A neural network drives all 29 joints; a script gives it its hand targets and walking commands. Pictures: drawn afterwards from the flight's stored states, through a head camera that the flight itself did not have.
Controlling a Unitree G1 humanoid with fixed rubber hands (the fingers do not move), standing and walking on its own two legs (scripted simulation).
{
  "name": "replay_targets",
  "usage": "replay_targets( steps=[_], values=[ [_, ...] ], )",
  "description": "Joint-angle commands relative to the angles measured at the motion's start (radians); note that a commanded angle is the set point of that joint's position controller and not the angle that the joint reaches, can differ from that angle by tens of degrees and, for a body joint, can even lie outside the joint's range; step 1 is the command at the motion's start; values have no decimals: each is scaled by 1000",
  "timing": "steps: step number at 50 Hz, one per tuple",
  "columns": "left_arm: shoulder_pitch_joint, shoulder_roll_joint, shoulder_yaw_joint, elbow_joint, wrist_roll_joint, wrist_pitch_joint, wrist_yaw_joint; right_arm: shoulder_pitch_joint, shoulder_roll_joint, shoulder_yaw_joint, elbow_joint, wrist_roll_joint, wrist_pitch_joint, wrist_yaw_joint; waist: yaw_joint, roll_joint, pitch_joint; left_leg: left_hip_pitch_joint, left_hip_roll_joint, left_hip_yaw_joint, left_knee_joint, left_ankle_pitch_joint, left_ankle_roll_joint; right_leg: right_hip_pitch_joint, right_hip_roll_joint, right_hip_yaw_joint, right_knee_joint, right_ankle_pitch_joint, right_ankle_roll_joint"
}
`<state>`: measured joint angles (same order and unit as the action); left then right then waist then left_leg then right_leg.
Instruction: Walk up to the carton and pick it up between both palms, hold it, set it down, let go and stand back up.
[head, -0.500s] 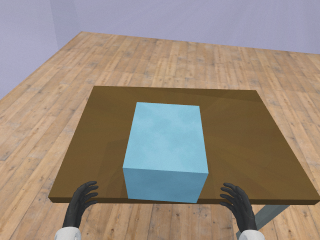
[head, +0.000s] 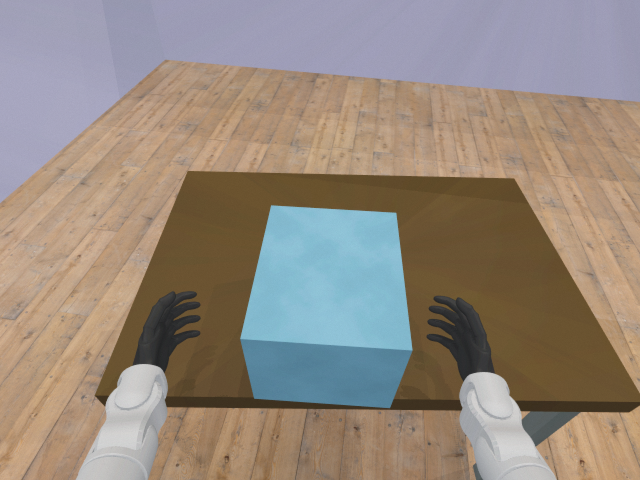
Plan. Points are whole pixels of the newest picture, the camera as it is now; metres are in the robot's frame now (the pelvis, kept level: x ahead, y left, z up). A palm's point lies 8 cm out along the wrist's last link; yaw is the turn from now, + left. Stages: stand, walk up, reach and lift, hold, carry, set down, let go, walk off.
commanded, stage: reach and lift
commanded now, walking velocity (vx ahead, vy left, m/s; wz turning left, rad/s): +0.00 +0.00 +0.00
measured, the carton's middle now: (327, 302) +0.43 +0.02 -0.05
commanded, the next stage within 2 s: none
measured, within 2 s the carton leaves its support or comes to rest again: neither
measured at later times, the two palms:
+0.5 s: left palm (162, 277) +0.37 +0.24 +0.07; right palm (466, 282) +0.38 -0.16 +0.07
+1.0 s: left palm (173, 254) +0.41 +0.24 +0.07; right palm (455, 250) +0.43 -0.16 +0.08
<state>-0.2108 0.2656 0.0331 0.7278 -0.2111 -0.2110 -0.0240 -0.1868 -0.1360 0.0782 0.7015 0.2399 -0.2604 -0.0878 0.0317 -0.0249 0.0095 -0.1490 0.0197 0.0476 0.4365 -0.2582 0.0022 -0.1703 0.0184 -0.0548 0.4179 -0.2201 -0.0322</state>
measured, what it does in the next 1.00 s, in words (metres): stands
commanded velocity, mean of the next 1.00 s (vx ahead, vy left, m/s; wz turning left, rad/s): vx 0.00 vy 0.00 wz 0.00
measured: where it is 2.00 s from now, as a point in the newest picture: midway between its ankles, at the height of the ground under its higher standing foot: outside the picture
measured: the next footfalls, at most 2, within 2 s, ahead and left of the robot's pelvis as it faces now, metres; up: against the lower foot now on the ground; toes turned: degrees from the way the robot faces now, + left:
none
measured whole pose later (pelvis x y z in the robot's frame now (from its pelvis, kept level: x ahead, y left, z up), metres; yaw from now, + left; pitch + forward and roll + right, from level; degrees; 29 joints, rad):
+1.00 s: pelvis -0.01 -0.01 -0.01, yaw +2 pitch +13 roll -1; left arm -0.90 0.33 0.01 1.33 -0.23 -0.20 -0.03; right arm -0.88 -0.22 0.12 1.22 0.38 -0.15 -0.11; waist 0.01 -0.02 -0.17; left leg -0.52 0.02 0.00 0.53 -0.24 -0.01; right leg -0.50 0.03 -0.09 0.46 -0.20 -0.04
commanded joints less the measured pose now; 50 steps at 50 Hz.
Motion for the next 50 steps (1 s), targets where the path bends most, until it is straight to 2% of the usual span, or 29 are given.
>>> replay_targets(
  steps=[1, 8, 19, 26, 35, 40, 45, 50],
  values=[
    [-329, 144, 52, -159, 0, -15, -3, -302, -90, -26, -145, 8, -14, -10, -1, 53, -284, -1, -15, -18, -28, 354, -26, 146, -23, 92, -51, 210, 1],
    [-481, 166, 53, -119, -13, 31, -5, -447, -115, -35, -115, 26, 40, -24, -6, 66, -352, -6, -14, -17, -21, 365, -28, 131, -19, 83, -53, 204, 5],
    [-701, 179, 56, -32, -11, 109, -7, -672, -178, -38, -30, 66, 118, -33, -8, 70, -466, 16, -9, -25, 6, 457, -41, 95, 0, 58, -54, 247, 12],
    [-851, 194, 47, 66, -16, 128, 1, -826, -200, -36, 50, 81, 155, -31, -3, 66, -523, -13, -8, -27, 12, 433, -38, 59, 0, 50, -50, 230, 18],
    [-1038, 224, 14, 224, -40, 90, 11, -1010, -222, -21, 170, 110, 163, -30, -6, 68, -655, -69, -12, -33, 51, 456, -45, 25, -5, 40, -9, 299, 29],
    [-1095, 218, -13, 321, -48, 70, 7, -1070, -238, -14, 273, 123, 149, -30, -23, 70, -689, -72, -10, -41, 81, 493, -57, -28, -1, 25, 6, 336, 30],
    [-1068, 201, -15, 435, -29, 21, -2, -1049, -219, 17, 371, 136, 108, -26, -21, 59, -692, -125, -14, -41, 99, 508, -58, -40, -5, 23, 32, 376, 36],
    [-1046, 189, -10, 527, -16, -81, -13, -1018, -182, 35, 431, 134, 25, -22, -22, 51, -685, -226, -21, -36, 126, 466, -54, -77, -20, 28, 70, 355, 39]
  ],
)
